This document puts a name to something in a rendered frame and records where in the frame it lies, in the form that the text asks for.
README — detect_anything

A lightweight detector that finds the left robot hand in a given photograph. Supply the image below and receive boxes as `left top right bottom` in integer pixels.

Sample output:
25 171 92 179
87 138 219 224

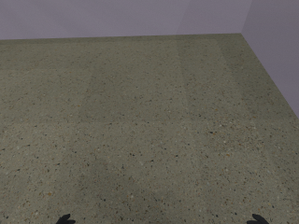
56 214 76 224

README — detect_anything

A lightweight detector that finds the right robot hand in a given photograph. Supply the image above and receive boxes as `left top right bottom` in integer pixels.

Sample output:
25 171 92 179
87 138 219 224
247 214 269 224

